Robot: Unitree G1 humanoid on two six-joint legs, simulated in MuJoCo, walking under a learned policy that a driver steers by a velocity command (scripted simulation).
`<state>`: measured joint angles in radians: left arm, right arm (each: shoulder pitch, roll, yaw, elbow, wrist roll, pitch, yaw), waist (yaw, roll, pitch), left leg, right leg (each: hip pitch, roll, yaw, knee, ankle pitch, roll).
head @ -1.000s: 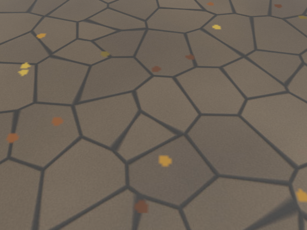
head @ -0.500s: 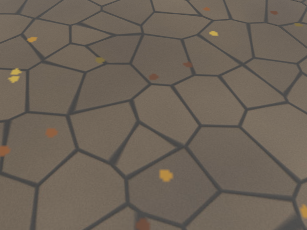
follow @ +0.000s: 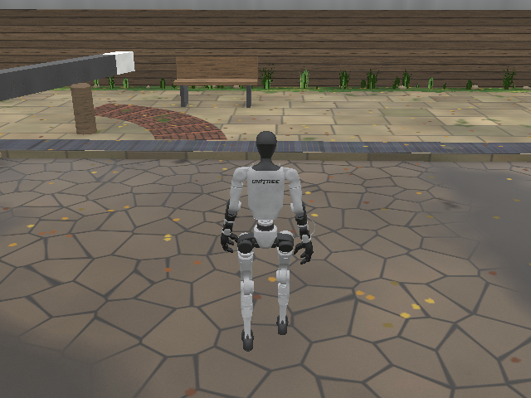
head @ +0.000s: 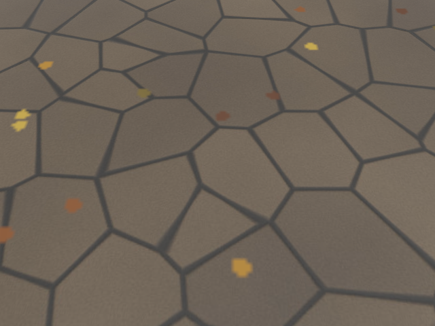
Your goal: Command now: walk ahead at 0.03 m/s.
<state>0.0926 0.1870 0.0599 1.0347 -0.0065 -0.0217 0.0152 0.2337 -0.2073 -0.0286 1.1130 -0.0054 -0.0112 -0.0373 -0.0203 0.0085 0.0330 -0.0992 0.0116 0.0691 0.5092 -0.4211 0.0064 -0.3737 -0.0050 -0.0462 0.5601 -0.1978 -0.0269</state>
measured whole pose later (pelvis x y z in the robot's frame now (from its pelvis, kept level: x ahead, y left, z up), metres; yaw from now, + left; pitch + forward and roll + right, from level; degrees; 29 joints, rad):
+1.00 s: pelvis +0.10 -0.05 +0.01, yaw +0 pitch +0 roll +0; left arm 0.26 0.21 0.05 1.10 -0.01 -0.11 -0.03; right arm 0.28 -0.24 -0.06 1.01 0.04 -0.10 -0.01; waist 0.02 0.03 0.01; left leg -0.45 0.06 -0.01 1.24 -0.31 0.07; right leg -0.21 0.02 -0.10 0.47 -0.26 -0.06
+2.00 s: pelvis +0.60 -0.01 +0.00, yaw +0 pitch +2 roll +1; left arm 0.05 0.22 0.04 0.94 0.01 -0.08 -0.01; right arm 0.26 -0.25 -0.05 1.01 0.01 -0.06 -0.01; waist -0.03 0.02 0.04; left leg -0.27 -0.02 -0.02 0.96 -0.58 -0.02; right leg -0.47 0.00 -0.05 0.50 -0.07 -0.05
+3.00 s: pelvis +0.70 +0.01 +0.00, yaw +0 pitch -1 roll +0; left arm 0.18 0.21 0.05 1.10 -0.02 -0.01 0.03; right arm 0.31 -0.20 -0.05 1.08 0.02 -0.03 -0.04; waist -0.01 0.01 0.00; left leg -0.15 0.02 0.02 0.56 -0.41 0.02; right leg -0.31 -0.01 -0.04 0.65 -0.39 -0.04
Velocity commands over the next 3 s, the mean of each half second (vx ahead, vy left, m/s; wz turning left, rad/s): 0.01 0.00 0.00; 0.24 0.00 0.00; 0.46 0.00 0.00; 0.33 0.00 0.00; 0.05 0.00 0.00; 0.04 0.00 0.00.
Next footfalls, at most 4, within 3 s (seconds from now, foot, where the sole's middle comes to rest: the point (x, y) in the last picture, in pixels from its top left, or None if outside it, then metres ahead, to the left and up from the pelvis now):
1.38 left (191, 322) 0.50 0.11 -0.77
1.90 right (257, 241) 0.76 -0.11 -0.77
2.22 left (185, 263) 0.68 0.13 -0.77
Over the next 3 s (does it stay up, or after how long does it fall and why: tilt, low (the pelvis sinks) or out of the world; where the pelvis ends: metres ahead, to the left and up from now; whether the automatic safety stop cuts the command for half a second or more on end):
stays up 0.70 0.01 0.00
